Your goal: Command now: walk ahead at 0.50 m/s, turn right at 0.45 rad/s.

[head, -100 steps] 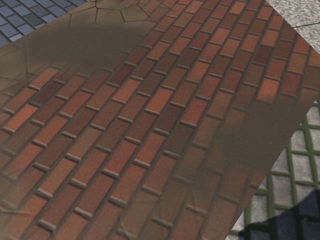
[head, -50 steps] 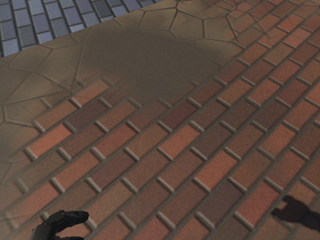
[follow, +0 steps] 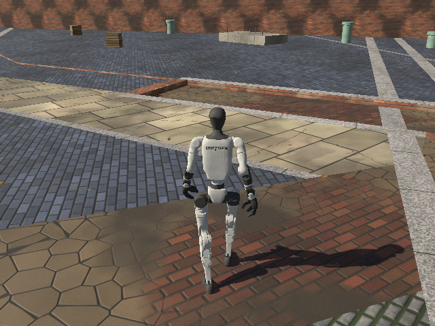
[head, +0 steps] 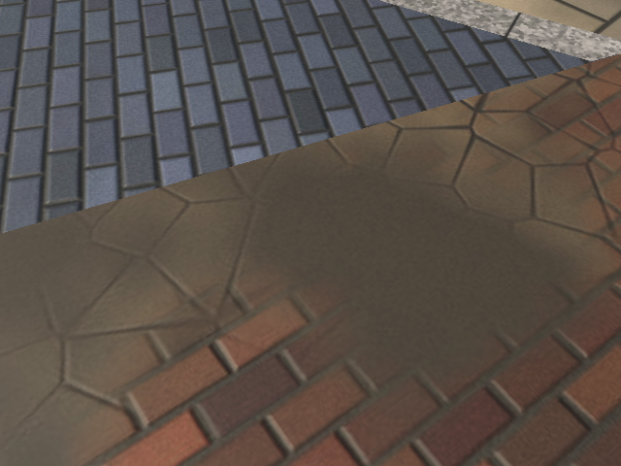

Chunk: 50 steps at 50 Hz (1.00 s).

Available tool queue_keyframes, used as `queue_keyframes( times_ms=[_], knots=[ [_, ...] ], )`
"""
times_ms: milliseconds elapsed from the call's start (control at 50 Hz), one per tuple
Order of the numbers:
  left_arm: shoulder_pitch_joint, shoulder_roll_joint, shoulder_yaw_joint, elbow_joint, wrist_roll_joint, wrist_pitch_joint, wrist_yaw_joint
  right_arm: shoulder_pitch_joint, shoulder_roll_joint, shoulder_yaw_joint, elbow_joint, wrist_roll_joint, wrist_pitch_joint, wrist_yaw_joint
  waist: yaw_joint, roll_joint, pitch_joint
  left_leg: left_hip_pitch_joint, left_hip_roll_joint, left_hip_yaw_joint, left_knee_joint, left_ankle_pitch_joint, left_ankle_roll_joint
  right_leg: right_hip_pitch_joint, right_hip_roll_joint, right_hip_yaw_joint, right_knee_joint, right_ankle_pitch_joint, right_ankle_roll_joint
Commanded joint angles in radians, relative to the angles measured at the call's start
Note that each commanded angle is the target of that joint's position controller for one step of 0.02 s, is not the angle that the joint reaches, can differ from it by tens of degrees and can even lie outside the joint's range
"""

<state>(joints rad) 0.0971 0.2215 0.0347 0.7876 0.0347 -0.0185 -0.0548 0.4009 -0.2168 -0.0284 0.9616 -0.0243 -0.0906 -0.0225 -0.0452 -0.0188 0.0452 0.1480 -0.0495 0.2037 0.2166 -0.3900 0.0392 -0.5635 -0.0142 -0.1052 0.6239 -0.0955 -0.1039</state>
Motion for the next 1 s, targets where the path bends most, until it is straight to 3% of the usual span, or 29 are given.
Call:
queue_keyframes(
  times_ms=[20, 40, 60, 80, 100, 140, 160, 200, 260, 360, 460, 500, 540, 560, 580, 600, 620, 640, 660, 700, 720, 780, 800, 860, 920, 1000],
  knots=[
    [0.13, 0.101, 0.033, -0.028, 0.004, -0.016, 0.01, 0.011, -0.197, -0.041, -0.034, -0.007, 0.01, -0.015, 0.096, 0.121, -0.08, -0.004, 0.292, -0.008, 0.367, 1.271, 0.07, 0.183, 0.105, -0.062, -0.04, -0.135, -0.073],
    [0.274, 0.135, 0.052, 0.014, 0.015, -0.024, 0.017, -0.005, -0.205, -0.042, -0.045, -0.001, 0.016, -0.014, 0.167, 0.093, -0.157, -0.113, 0.273, 0.008, 0.59, 1.121, 0.055, 0.393, 0.109, -0.018, -0.12, -0.105, -0.108],
    [0.399, 0.232, 0.083, 0.035, 0.021, -0.025, 0.033, -0.006, -0.168, -0.033, -0.084, 0.002, 0.011, -0.008, 0.21, -0.022, -0.26, -0.342, 0.22, 0.019, 0.917, 0.69, 0.032, 0.635, -0.105, 0.257, -0.14, -0.152, -0.177],
    [0.333, 0.315, 0.103, 0.014, 0.001, -0.015, 0.034, 0.017, -0.098, -0.024, -0.15, 0.022, 0.001, 0.013, 0.122, -0.25, -0.332, -0.766, -0.029, -0.092, 1.261, -0.142, -0.02, 0.876, -0.35, 0.849, -0.281, -0.06, -0.357],
    [0.317, 0.284, 0.102, 0.016, -0.031, -0.006, 0.035, -0.088, -0.152, -0.029, -0.162, 0.0, -0.008, 0.018, 0.155, -0.051, -0.274, -0.879, 0.045, -0.264, 1.279, -0.059, -0.006, 0.838, -0.318, 0.775, -0.318, -0.059, -0.336],
    [0.234, 0.183, 0.074, 0.022, -0.028, -0.006, 0.044, -0.129, -0.139, -0.024, -0.179, 0.012, -0.026, 0.022, 0.081, 0.069, -0.064, -0.843, 0.125, -0.252, 1.107, 0.068, -0.01, 0.568, -0.251, 0.55, -0.359, 0.099, -0.247],
    [0.204, 0.161, 0.067, 0.02, -0.031, -0.012, 0.048, -0.134, -0.132, -0.024, -0.183, -0.004, -0.011, 0.021, 0.049, 0.077, -0.03, -0.788, 0.146, -0.256, 1.038, 0.069, -0.025, 0.476, -0.198, 0.476, -0.371, 0.172, -0.216],
    [0.192, 0.152, 0.059, 0.015, -0.036, -0.029, 0.048, -0.098, -0.115, -0.02, -0.181, -0.026, 0.029, 0.027, 0.017, 0.039, -0.045, -0.709, 0.152, -0.242, 0.964, 0.072, -0.052, 0.399, -0.144, 0.4, -0.392, 0.255, -0.198],
    [0.23, 0.192, 0.069, 0.021, -0.036, -0.044, 0.046, -0.158, -0.102, -0.016, -0.216, -0.027, 0.053, 0.035, 0.022, 0.008, -0.033, -0.741, 0.152, -0.211, 0.842, 0.144, -0.084, 0.365, -0.1, 0.359, -0.418, 0.262, -0.188],
    [0.324, 0.199, 0.072, 0.029, -0.037, -0.037, 0.048, -0.356, -0.103, -0.01, -0.286, -0.018, 0.054, 0.041, 0.1, -0.036, -0.014, -0.818, 0.131, -0.206, 0.592, 0.332, -0.103, 0.451, -0.071, 0.381, -0.401, 0.238, -0.131],
    [0.381, 0.215, 0.076, 0.024, -0.022, -0.031, 0.06, -0.479, -0.115, -0.001, -0.341, -0.007, 0.037, 0.046, 0.144, -0.05, -0.014, -0.807, 0.082, -0.213, 0.43, 0.341, -0.083, 0.562, -0.098, 0.445, -0.32, 0.334, -0.122],
    [0.348, 0.23, 0.079, 0.008, -0.017, -0.032, 0.067, -0.443, -0.137, -0.005, -0.343, -0.004, 0.028, 0.044, 0.112, -0.063, -0.019, -0.705, 0.066, -0.232, 0.356, 0.301, -0.061, 0.554, -0.112, 0.479, -0.28, 0.357, -0.095],
    [0.283, 0.248, 0.082, -0.012, -0.016, -0.037, 0.064, -0.284, -0.176, -0.022, -0.298, 0.0, 0.018, 0.031, 0.033, -0.065, -0.072, -0.451, 0.02, -0.217, 0.292, 0.228, -0.029, 0.484, -0.086, 0.48, -0.158, 0.472, -0.053],
    [0.268, 0.238, 0.078, -0.014, -0.025, -0.044, 0.055, -0.154, -0.206, -0.034, -0.267, -0.007, 0.005, 0.019, -0.038, -0.009, -0.143, -0.257, 0.052, -0.238, 0.227, 0.253, 0.0, 0.424, -0.023, 0.432, 0.023, 0.454, -0.027],
    [0.276, 0.162, 0.055, -0.045, -0.037, -0.054, 0.046, 0.007, -0.281, -0.052, -0.263, -0.031, -0.002, 0.0, -0.091, 0.102, -0.298, -0.023, 0.283, -0.464, 0.195, 0.042, 0.051, 0.304, 0.04, 0.352, 0.301, 0.191, -0.003],
    [0.393, 0.101, 0.043, -0.076, -0.059, -0.048, 0.048, -0.017, -0.358, -0.069, -0.269, -0.04, 0.013, -0.002, -0.006, 0.34, -0.365, 0.138, 0.506, -0.921, 0.075, -0.025, 0.156, 0.007, 0.187, 0.241, 0.527, -0.474, 0.022],
    [0.385, 0.181, 0.049, -0.04, -0.021, -0.03, 0.058, -0.074, -0.273, -0.061, -0.276, -0.023, 0.025, 0.005, 0.019, 0.188, -0.26, 0.032, 0.487, -0.947, 0.068, -0.131, 0.164, -0.078, 0.085, 0.237, 0.625, -0.419, 0.014],
    [0.318, 0.189, 0.053, -0.036, -0.013, -0.024, 0.05, -0.131, -0.186, -0.04, -0.287, -0.014, 0.027, 0.008, 0.02, 0.077, -0.14, -0.097, 0.438, -0.782, 0.053, -0.098, 0.144, -0.073, 0.048, 0.225, 0.618, -0.321, 0.02],
    [0.278, 0.17, 0.049, -0.042, -0.012, -0.021, 0.041, -0.161, -0.147, -0.029, -0.281, -0.014, 0.025, 0.012, 0.03, 0.046, -0.077, -0.186, 0.385, -0.636, 0.029, 0.036, 0.124, -0.053, 0.017, 0.212, 0.58, -0.265, 0.03],
    [0.264, 0.153, 0.047, -0.044, 0.003, 0.0, 0.021, -0.147, -0.135, -0.024, -0.257, -0.008, 0.014, 0.01, 0.047, 0.114, -0.039, -0.267, 0.309, -0.447, -0.009, 0.208, 0.087, -0.014, -0.017, 0.191, 0.542, -0.23, 0.047],
    [0.268, 0.146, 0.046, -0.05, 0.002, 0.01, 0.014, -0.131, -0.145, -0.027, -0.246, -0.002, 0.003, 0.014, 0.053, 0.146, -0.048, -0.276, 0.314, -0.411, -0.011, 0.293, 0.097, -0.005, -0.018, 0.18, 0.544, -0.219, 0.053],
    [0.189, 0.133, 0.041, -0.081, 0.002, 0.022, 0.0, -0.102, -0.152, -0.035, -0.225, 0.008, -0.016, 0.023, 0.052, 0.122, -0.037, -0.255, 0.317, -0.308, -0.046, 0.399, 0.113, -0.081, -0.037, 0.172, 0.527, -0.152, 0.067],
    [0.153, 0.13, 0.039, -0.095, 0.004, 0.022, -0.004, -0.091, -0.154, -0.037, -0.217, 0.009, -0.017, 0.022, 0.048, 0.116, -0.027, -0.243, 0.317, -0.275, -0.054, 0.424, 0.116, -0.115, -0.043, 0.168, 0.509, -0.121, 0.072],
    [0.073, 0.103, 0.027, -0.128, 0.001, 0.019, -0.008, -0.088, -0.153, -0.037, -0.201, 0.01, -0.011, 0.02, 0.05, 0.109, 0.002, -0.247, 0.288, -0.135, -0.014, 0.73, 0.109, -0.109, -0.034, 0.116, 0.355, -0.042, 0.091],
    [-0.001, 0.066, 0.01, -0.152, -0.003, 0.013, -0.02, -0.091, -0.167, -0.041, -0.194, 0.016, -0.001, 0.016, 0.032, 0.132, -0.004, -0.27, 0.257, -0.031, 0.035, 0.808, 0.08, 0.02, -0.013, 0.044, 0.126, 0.064, 0.077],
    [0.012, 0.102, 0.022, -0.165, 0.014, 0.013, -0.017, -0.066, -0.212, -0.057, -0.182, 0.023, 0.022, 0.002, 0.035, 0.149, -0.046, -0.174, 0.293, -0.013, 0.191, 0.97, 0.053, 0.119, 0.037, 0.002, -0.001, -0.038, 0.029]
  ],
)
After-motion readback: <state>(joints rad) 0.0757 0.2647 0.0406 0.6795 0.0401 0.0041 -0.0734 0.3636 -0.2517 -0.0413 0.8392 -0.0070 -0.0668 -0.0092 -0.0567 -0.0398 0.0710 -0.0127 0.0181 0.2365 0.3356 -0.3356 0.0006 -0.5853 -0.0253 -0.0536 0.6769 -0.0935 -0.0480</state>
